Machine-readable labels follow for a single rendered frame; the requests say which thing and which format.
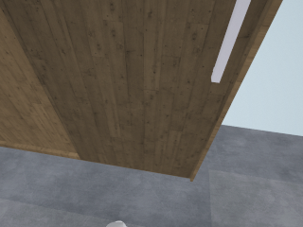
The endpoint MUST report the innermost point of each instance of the handle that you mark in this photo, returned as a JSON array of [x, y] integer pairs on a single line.
[[229, 39]]

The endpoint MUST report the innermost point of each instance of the wardrobe door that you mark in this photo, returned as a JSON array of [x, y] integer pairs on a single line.
[[130, 80], [27, 116]]

